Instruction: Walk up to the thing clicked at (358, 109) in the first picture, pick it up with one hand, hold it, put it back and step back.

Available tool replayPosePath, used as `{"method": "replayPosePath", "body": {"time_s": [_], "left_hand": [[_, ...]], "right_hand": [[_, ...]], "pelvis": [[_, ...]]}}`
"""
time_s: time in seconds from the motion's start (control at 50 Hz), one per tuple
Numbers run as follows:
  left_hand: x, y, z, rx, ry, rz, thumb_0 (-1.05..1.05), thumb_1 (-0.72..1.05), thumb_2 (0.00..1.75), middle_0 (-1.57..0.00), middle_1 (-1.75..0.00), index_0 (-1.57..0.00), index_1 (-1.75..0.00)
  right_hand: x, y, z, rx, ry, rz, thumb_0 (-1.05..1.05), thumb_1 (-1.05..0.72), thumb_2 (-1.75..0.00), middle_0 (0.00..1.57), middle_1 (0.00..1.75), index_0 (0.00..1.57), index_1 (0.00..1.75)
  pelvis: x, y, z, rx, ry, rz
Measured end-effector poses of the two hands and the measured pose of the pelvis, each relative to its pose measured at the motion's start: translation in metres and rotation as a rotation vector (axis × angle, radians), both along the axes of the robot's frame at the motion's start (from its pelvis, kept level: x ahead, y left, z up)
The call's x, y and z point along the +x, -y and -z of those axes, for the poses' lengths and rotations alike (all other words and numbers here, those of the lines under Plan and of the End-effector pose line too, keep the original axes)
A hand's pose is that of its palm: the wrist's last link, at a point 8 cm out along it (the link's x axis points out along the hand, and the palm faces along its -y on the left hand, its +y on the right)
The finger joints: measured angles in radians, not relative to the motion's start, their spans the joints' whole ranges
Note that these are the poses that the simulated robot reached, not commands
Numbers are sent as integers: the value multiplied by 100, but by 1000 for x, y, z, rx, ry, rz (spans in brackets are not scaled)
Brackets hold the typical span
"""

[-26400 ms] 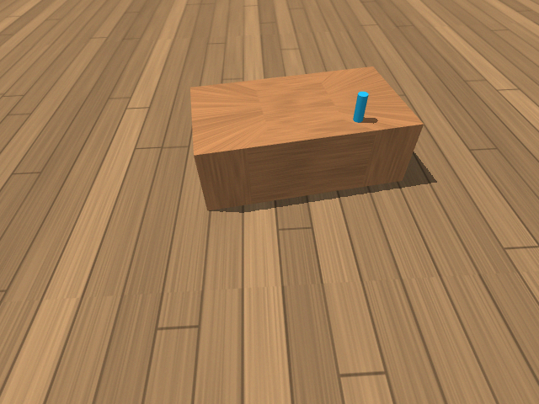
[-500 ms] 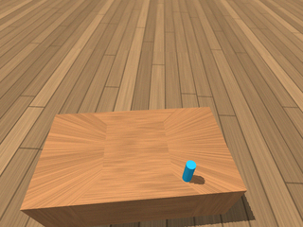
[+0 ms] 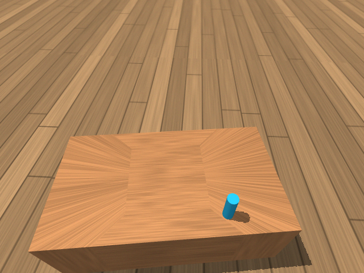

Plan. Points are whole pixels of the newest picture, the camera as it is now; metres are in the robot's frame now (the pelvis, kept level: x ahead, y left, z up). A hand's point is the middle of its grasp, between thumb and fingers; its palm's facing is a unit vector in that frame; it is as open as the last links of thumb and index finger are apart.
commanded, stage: stand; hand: right
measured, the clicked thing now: (230, 206) +0.45 -0.17 -0.36
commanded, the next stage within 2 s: none
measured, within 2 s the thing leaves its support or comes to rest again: neither
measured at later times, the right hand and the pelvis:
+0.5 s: hand out of the picture +0.08 -0.26 -0.15, palm faces -0.02 +0.94 -0.35, open 7.5 cm; pelvis +0.01 -0.01 +0.00, yaw +1 degrees
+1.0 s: hand out of the picture +0.07 -0.27 -0.16, palm faces -0.03 +0.94 -0.35, open 7.4 cm; pelvis +0.00 -0.02 +0.00, yaw +1 degrees
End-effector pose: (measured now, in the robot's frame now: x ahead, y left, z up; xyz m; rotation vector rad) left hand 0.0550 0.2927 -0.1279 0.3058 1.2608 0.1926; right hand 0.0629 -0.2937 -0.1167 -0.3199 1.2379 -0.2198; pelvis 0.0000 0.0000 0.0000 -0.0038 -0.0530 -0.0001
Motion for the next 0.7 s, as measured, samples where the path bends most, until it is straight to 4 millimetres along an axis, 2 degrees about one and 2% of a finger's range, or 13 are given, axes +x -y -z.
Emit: {"method": "replayPosePath", "body": {"time_s": [0.16, 0.24, 0.32, 0.46, 0.7], "left_hand": [[5, 3, -2, 3, 10, -4, 0, 91, 90, -20, -30, -21, -30], [6, 4, -3, 4, 14, -7, 0, 91, 90, -20, -30, -21, -30], [8, 6, -3, 4, 16, -9, 0, 91, 90, -20, -30, -21, -30], [9, 9, -4, 3, 20, -7, 0, 91, 90, -20, -30, -21, -30], [9, 12, -5, 3, 35, -12, 0, 91, 90, -20, -30, -21, -30]], "right_hand": [[8, 3, 0, 2, 9, -8, 0, -21, -69, 19, 28, 19, 28], [11, 5, 0, 3, 10, -12, 0, -50, -80, 20, 29, 20, 29], [13, 7, 0, 4, 10, -16, 0, -70, -85, 20, 30, 20, 30], [15, 11, 0, 4, 9, -18, 1, -85, -89, 20, 30, 21, 30], [15, 13, -1, 5, 16, -25, 1, -90, -89, 20, 30, 21, 30]], "pelvis": [[3, 3, 0, 1, -1, -4], [4, 5, 0, 1, -2, -7], [5, 7, -1, 1, -3, -9], [6, 10, -1, 0, -3, -11], [4, 14, -1, -1, 2, -15]]}}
